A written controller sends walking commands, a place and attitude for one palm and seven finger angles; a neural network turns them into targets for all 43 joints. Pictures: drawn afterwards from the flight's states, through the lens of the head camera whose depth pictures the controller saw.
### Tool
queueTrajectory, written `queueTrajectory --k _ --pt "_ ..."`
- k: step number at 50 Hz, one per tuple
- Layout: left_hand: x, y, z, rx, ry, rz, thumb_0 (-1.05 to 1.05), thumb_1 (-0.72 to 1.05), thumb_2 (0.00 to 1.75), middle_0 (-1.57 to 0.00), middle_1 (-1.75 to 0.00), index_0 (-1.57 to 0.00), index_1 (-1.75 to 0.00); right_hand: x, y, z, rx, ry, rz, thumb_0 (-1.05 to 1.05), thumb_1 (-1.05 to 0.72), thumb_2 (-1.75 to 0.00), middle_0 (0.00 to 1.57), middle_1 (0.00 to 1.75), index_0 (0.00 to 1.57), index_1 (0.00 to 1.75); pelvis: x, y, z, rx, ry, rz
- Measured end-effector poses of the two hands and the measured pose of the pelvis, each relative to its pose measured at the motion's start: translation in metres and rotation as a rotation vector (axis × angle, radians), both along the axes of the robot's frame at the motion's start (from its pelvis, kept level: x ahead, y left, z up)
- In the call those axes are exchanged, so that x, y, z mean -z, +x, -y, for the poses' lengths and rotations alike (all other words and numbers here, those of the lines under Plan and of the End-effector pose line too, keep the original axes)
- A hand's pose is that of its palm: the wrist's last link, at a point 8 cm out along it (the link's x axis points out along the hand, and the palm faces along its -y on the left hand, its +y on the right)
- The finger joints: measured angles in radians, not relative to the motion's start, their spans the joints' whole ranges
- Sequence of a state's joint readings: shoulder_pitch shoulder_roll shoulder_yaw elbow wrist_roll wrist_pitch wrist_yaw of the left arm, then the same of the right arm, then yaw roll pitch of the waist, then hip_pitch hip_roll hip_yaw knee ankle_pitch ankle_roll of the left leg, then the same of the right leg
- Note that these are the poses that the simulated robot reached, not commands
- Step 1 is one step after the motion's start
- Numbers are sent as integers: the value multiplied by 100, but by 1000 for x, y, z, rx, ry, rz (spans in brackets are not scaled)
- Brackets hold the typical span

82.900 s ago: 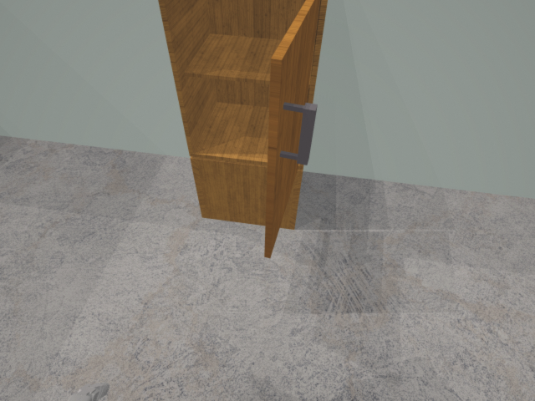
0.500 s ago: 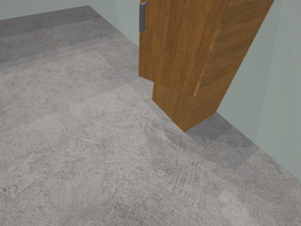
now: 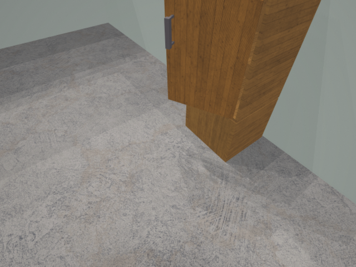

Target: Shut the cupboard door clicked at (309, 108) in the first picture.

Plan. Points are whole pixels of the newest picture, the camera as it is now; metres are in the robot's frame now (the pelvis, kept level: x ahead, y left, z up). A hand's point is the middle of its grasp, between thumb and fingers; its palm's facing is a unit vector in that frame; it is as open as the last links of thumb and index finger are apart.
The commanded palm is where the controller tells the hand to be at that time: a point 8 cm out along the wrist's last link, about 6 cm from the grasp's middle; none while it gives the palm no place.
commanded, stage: let the arm hang, fingers relaxed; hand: left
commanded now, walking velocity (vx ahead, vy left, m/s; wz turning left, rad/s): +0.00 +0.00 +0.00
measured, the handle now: (170, 31) +1.06 +0.10 +0.07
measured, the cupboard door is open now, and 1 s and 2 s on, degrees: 27 27 27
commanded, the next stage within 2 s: look to check the result in 0.26 s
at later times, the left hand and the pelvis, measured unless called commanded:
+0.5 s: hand out of the picture +0.07 +0.22 -0.16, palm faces +0.00 -0.96 -0.29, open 7.4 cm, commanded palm none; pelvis +0.03 -0.01 +0.01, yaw +1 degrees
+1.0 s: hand out of the picture +0.11 +0.20 -0.15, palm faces +0.01 -0.95 -0.31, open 7.4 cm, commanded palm none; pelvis +0.05 -0.03 +0.01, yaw +2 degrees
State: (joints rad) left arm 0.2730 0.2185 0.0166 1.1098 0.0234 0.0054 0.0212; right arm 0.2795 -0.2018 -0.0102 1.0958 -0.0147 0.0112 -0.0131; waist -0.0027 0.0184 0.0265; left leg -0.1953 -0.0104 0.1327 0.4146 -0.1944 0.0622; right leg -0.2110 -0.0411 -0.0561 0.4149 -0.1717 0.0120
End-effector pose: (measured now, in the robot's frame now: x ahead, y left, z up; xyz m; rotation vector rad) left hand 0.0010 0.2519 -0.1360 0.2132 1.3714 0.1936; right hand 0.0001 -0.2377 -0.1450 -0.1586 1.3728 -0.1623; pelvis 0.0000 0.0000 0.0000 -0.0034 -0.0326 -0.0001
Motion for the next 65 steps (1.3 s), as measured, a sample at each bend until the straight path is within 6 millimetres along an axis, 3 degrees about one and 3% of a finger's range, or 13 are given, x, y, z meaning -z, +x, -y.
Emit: queueTrajectory --k 13,32,50,58,65 --pt "-1 48 5 32 -19 76 1 90 89 -20 -30 -20 -30 -12 45 21 -23 -57 77 0 -90 -90 20 30 20 30 -3 15 2 -3 4 4" --pt "-15 70 -14 26 56 65 1 90 89 -20 -30 -20 -30 -16 89 46 -66 -79 88 0 -90 -90 20 30 20 30 -6 37 12 -17 4 -4" --pt "-18 98 2 37 53 108 1 90 89 -21 -30 -20 -30 -21 112 67 -83 -96 106 0 -90 -90 20 30 20 30 -7 50 27 -27 6 -7" --pt "-7 88 19 -34 37 119 1 90 89 -20 -30 -20 -30 -7 105 54 -110 -56 51 0 -90 -90 20 30 20 30 0 46 32 -89 4 -10" --pt "12 42 21 -144 -8 95 1 90 89 -21 -30 -20 -30 -1 105 21 -166 -26 6 0 -90 -90 20 30 20 30 8 35 21 -186 -5 12"
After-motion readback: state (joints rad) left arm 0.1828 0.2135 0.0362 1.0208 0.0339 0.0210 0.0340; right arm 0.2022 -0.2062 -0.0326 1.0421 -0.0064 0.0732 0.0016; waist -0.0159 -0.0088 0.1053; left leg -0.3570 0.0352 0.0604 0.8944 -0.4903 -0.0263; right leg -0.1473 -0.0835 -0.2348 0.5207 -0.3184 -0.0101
